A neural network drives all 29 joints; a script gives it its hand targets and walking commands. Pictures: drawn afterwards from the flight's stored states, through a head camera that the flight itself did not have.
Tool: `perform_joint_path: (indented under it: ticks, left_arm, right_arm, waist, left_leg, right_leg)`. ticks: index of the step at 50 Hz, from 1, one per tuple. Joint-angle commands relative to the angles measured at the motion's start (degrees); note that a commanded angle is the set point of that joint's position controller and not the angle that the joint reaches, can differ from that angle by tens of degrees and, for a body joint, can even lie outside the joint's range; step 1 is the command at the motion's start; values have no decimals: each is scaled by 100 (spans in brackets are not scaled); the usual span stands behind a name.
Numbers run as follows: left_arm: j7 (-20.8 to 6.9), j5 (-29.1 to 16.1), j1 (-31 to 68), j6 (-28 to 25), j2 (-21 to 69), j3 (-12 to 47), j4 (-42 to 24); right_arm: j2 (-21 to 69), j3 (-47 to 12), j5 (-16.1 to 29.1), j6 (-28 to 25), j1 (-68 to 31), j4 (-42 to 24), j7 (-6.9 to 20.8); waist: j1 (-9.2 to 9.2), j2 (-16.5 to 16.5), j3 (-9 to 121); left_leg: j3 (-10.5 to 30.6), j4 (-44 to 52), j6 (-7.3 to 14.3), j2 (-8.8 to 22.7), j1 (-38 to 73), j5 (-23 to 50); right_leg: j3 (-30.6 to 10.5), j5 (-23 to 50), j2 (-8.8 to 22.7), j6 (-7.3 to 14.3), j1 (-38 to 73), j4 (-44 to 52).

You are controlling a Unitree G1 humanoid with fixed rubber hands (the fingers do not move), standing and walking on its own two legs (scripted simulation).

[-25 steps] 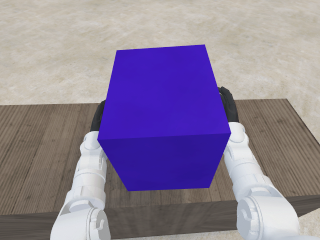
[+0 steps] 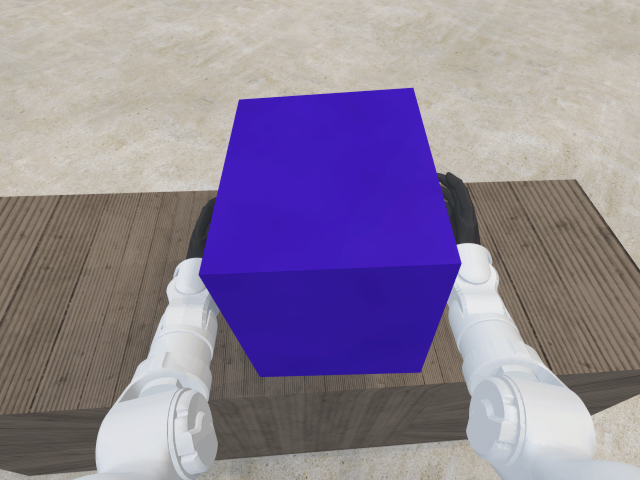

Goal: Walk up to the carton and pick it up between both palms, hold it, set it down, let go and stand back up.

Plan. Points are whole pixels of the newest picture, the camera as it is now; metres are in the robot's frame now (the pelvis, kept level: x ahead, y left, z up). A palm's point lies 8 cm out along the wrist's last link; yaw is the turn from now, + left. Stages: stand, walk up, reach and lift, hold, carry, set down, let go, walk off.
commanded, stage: set down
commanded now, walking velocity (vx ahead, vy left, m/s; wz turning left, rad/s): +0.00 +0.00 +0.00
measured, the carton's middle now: (332, 240) +0.44 +0.03 +0.02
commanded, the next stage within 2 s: none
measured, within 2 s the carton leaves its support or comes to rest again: rests again in 1.94 s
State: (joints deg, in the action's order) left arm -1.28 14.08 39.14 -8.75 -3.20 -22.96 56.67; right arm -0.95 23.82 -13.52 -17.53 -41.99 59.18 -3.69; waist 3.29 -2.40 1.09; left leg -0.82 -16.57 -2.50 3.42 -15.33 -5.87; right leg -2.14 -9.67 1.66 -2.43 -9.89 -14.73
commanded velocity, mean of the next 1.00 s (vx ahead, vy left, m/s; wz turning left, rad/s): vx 0.00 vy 0.00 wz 0.00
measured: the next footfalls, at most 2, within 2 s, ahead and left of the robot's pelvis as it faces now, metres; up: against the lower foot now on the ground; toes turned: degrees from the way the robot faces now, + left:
none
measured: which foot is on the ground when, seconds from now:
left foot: down 0.00-1.00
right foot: down 0.00-1.00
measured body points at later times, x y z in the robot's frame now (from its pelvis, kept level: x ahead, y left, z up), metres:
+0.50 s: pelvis +0.02 +0.00 +0.00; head +0.10 +0.01 +0.44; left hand +0.42 +0.21 +0.00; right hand +0.46 -0.13 +0.04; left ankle +0.02 +0.14 -0.75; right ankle -0.03 -0.15 -0.75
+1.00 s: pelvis +0.00 +0.00 -0.01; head +0.10 +0.02 +0.43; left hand +0.39 +0.22 -0.02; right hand +0.43 -0.12 +0.02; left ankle +0.02 +0.14 -0.75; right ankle -0.03 -0.15 -0.75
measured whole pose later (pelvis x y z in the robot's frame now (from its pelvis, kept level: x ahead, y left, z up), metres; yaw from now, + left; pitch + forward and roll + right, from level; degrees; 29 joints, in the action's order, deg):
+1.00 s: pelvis +0.00 +0.00 -0.01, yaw +1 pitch +17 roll -1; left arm 1.4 8.6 42.8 -26.9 -7.5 -20.7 75.7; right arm -1.2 26.0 -16.8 -28.3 -45.3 69.8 -5.2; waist 1.8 -1.1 6.1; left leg 0.1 -22.6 -2.1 3.4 -32.9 -6.8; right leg -0.5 -10.9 1.6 -2.6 -26.4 -20.1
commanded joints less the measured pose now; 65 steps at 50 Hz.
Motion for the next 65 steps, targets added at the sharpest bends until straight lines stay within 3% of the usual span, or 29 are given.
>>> perform_joint_path:
  ticks: [1,4,5,10,11,13,14,15,20,21,23,24,25,27,30,33,34,35,36,39,40,45,46,48,52,53,55,57,65]
  left_arm:
    - [-519,268,3676,-561,2615,993,-528]
    - [-489,279,3735,-533,2605,975,-595]
    - [-483,275,3773,-531,2558,977,-596]
    - [-372,68,4007,-789,2881,1383,-697]
    - [-339,72,4070,-834,2882,1325,-572]
    - [-308,173,4003,-917,2852,1343,-498]
    - [-309,151,3823,-1015,2817,1320,-427]
    - [-308,106,3782,-1070,2904,1477,-382]
    - [-311,180,3446,-1320,3023,1553,-139]
    - [-334,168,3405,-1325,3091,1567,9]
    - [-344,169,3336,-1351,2962,1460,156]
    - [-387,148,3402,-1406,2998,1521,269]
    - [-401,89,3334,-1437,2946,1446,301]
    - [-464,82,3221,-1571,2896,1452,467]
    - [-460,-21,3392,-1852,2869,1540,512]
    - [-494,-39,3491,-2025,2880,1579,615]
    - [-512,-17,3411,-2072,2792,1477,744]
    - [-558,32,3455,-2088,2688,1439,860]
    - [-565,51,3560,-2106,2626,1353,864]
    - [-599,-89,3635,-2184,2599,1407,1016]
    - [-608,-28,3573,-2218,2512,1302,1032]
    - [-536,-91,3867,-2299,2695,1472,1050]
    - [-510,-55,3762,-2294,2580,1361,1191]
    - [-467,-67,3829,-2308,2506,1290,1287]
    - [-352,34,4001,-2240,2484,1279,1160]
    - [-323,15,3994,-2199,2385,1233,1245]
    - [-254,8,4067,-2171,2411,1250,1110]
    - [-234,129,3775,-2134,2389,1119,1141]
    - [-271,173,3587,-2072,2183,873,1336]
  right_arm:
    - [3277,-1113,-670,-46,-2951,-49,878]
    - [3218,-881,-791,66,-2637,183,871]
    - [3291,-891,-832,78,-2699,127,884]
    - [3427,-824,-941,-193,-2875,46,829]
    - [3334,-702,-1039,-210,-2843,177,825]
    - [3405,-683,-1057,-256,-2775,317,802]
    - [3500,-880,-1043,-305,-2754,357,799]
    - [3533,-968,-1007,-370,-2644,340,755]
    - [3615,-1322,-984,-624,-2572,729,698]
    - [3672,-1312,-967,-624,-2493,821,660]
    - [3649,-1444,-838,-671,-2498,945,664]
    - [3685,-1395,-914,-701,-2454,1044,634]
    - [3736,-1554,-810,-717,-2547,950,631]
    - [3873,-1634,-808,-829,-2398,819,610]
    - [4004,-1813,-727,-973,-2470,967,574]
    - [3917,-1834,-779,-1118,-2547,1055,604]
    - [3940,-1882,-811,-1137,-2590,1016,611]
    - [3860,-1806,-857,-1098,-2499,1100,597]
    - [3881,-1737,-785,-1081,-2594,1155,617]
    - [3820,-1654,-885,-1127,-2592,1212,630]
    - [3821,-1685,-813,-1118,-2640,1180,641]
    - [3677,-1257,-994,-1127,-2583,1293,779]
    - [3537,-1136,-1016,-1101,-2621,1318,782]
    - [3435,-950,-1159,-1044,-2603,1396,838]
    - [3119,-541,-1271,-989,-2688,1493,966]
    - [3029,-515,-1228,-946,-2704,1434,997]
    - [2955,-357,-1295,-910,-2681,1458,1028]
    - [3009,-349,-1284,-874,-2501,1533,1050]
    - [2981,-222,-1467,-694,-2346,1438,1063]
  waist:
    - [219,197,2423]
    - [70,365,2402]
    - [131,289,2475]
    - [-26,499,3570]
    - [-88,435,3549]
    - [-87,508,3613]
    - [49,408,3587]
    - [-104,456,3757]
    - [46,482,3831]
    - [-99,429,3697]
    - [14,345,3467]
    - [-115,362,3426]
    - [51,115,3496]
    - [-2,3,3696]
    - [114,72,4013]
    - [39,215,4085]
    - [117,140,3882]
    - [31,95,3720]
    - [86,114,3704]
    - [-35,-14,3672]
    - [62,24,3764]
    - [-158,293,3880]
    - [-82,279,3749]
    - [-136,242,3504]
    - [-179,651,3520]
    - [-84,690,3328]
    - [-170,698,3494]
    - [-50,694,3471]
    - [-50,410,3269]
  left_leg:
    - [-845,12,58,-285,1116,1130]
    - [-832,7,31,-291,1053,1152]
    - [-881,8,51,-276,1067,1062]
    - [-800,-356,-111,-259,1419,2112]
    - [-760,-340,-124,-243,1373,2075]
    - [-737,-440,-144,-229,1357,2280]
    - [-772,-496,-120,-236,1374,2586]
    - [-698,-608,-147,-217,1384,2794]
    - [-660,-719,-190,-215,991,3334]
    - [-610,-730,-199,-205,1005,3350]
    - [-612,-756,-156,-205,815,3333]
    - [-583,-764,-103,-216,808,3266]
    - [-634,-779,-49,-232,596,3239]
    - [-688,-724,-15,-277,127,3023]
    - [-672,-899,-24,-266,84,3337]
    - [-620,-921,-51,-263,-52,3225]
    - [-649,-883,-9,-273,-259,3009]
    - [-693,-819,3,-309,-438,2637]
    - [-712,-765,27,-319,-512,2461]
    - [-694,-759,44,-309,-671,2285]
    - [-725,-788,68,-329,-714,2239]
    - [-625,-807,-52,-209,-155,2206]
    - [-611,-810,-51,-217,-104,2078]
    - [-639,-802,-45,-208,-39,1916]
    - [-525,-733,-147,-145,280,1615]
    - [-570,-750,-141,-155,240,1474]
    - [-514,-703,-181,-123,382,1446]
    - [-556,-716,-135,-149,359,1417]
    - [-658,-658,43,-174,104,1171]
  right_leg:
    - [672,469,-245,50,245,107]
    - [672,526,-234,86,254,57]
    - [660,421,-238,61,207,55]
    - [791,1282,-327,113,-144,-112]
    - [792,1108,-354,161,-253,-12]
    - [758,1373,-331,176,-192,-121]
    - [727,1728,-312,151,-98,-158]
    - [723,2018,-299,157,-54,-286]
    - [718,2742,-292,126,196,-526]
    - [706,3020,-285,101,247,-547]
    - [671,2937,-281,115,254,-563]
    - [630,3101,-231,110,117,-612]
    - [582,3308,-222,60,319,-653]
    - [519,3692,-185,-6,723,-783]
    - [509,4251,-189,-54,669,-1018]
    - [499,4105,-170,-28,568,-1031]
    - [474,4012,-125,-34,641,-1031]
    - [427,3913,-81,-72,811,-1033]
    - [397,3554,-87,-74,804,-961]
    - [434,3551,-97,-112,707,-986]
    - [437,3475,-66,-141,672,-1023]
    - [644,2208,-225,83,-111,-771]
    - [648,1848,-215,127,-317,-677]
    - [725,1404,-266,147,-604,-548]
    - [848,520,-268,273,-1250,-431]
    - [847,343,-280,300,-1384,-405]
    - [876,292,-296,328,-1505,-362]
    - [822,243,-264,316,-1530,-360]
    - [739,192,-226,250,-1388,-332]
